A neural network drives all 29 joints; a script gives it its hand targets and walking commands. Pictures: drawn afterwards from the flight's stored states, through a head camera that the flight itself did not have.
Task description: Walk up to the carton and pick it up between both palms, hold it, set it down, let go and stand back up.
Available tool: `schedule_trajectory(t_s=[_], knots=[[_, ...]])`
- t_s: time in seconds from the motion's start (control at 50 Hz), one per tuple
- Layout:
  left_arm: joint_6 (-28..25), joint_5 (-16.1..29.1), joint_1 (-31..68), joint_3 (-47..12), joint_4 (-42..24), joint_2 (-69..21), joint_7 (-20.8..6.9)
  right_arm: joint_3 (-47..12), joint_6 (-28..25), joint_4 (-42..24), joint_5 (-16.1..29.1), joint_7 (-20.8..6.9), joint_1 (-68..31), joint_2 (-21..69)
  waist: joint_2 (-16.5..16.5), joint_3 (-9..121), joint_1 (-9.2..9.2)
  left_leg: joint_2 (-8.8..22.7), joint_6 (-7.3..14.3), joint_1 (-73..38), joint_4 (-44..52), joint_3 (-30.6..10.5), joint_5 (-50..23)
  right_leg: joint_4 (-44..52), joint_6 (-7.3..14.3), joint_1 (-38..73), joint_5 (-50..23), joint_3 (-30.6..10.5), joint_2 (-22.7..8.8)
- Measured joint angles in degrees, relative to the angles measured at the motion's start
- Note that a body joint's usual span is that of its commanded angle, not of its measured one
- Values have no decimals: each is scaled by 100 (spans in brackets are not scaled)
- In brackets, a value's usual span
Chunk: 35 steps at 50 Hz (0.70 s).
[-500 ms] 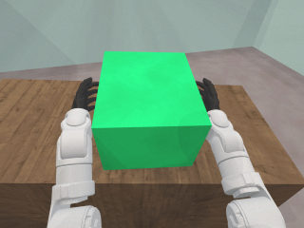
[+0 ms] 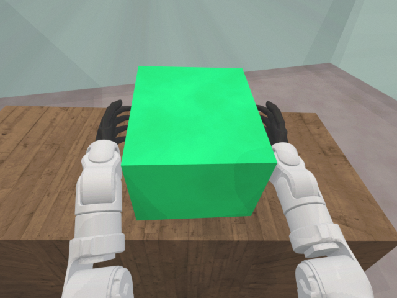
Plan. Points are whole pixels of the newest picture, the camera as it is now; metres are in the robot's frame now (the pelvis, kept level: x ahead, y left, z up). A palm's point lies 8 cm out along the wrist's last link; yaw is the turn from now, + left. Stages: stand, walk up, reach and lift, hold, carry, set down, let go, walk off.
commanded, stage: hold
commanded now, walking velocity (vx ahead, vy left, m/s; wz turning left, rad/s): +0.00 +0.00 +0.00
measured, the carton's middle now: (193, 139) +0.40 +0.01 +0.15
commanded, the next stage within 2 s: none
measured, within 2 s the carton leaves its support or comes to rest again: neither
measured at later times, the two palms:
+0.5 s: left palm (108, 142) +0.35 +0.17 +0.18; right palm (274, 142) +0.35 -0.15 +0.17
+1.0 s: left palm (109, 143) +0.35 +0.17 +0.18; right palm (276, 143) +0.35 -0.16 +0.17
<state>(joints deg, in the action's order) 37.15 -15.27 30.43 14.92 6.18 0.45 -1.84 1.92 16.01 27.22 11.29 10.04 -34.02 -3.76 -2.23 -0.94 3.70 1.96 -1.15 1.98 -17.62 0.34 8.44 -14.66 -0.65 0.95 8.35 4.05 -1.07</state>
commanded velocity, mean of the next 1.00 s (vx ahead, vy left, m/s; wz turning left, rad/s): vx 0.00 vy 0.00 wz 0.00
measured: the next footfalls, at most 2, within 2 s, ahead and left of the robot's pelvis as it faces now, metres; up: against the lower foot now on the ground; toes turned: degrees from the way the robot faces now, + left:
none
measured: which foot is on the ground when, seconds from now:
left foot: down 0.00-1.00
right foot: down 0.00-1.00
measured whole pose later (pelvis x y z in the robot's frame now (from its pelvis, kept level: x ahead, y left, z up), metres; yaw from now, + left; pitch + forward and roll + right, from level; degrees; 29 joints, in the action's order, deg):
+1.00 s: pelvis +0.00 +0.00 +0.00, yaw +0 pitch -8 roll -1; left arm 38.9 -15.9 29.0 15.5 2.6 -0.1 -2.8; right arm 1.1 16.7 25.0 10.9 10.3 -32.7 -3.5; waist -3.0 -2.1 4.4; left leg 2.0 -1.2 1.1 -17.8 0.1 8.8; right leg -14.9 -0.5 1.9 8.8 4.2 -1.0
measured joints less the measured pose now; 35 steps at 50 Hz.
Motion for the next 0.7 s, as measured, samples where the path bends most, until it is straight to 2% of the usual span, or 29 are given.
schedule_trajectory(t_s=[0.7], knots=[[186,-66,-183,11,-393,-57,-73,-83,53,-221,2,5,151,22,-99,-121,85,-6,-1,-99,-51,-16,64,-14,1,123,50,12,-4]])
